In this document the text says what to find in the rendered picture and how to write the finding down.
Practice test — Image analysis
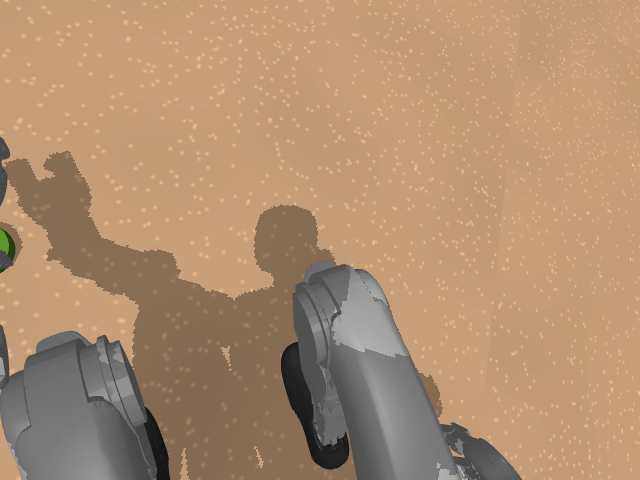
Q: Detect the right robot hand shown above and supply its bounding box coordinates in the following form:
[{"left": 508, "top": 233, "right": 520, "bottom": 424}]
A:
[{"left": 440, "top": 422, "right": 522, "bottom": 480}]

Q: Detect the left robot foot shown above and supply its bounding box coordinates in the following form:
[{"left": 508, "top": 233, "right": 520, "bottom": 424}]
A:
[{"left": 144, "top": 407, "right": 170, "bottom": 480}]

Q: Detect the tin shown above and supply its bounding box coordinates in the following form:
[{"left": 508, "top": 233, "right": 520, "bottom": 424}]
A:
[{"left": 0, "top": 228, "right": 15, "bottom": 273}]

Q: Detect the right robot foot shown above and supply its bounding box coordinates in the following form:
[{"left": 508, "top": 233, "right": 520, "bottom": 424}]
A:
[{"left": 281, "top": 342, "right": 349, "bottom": 469}]

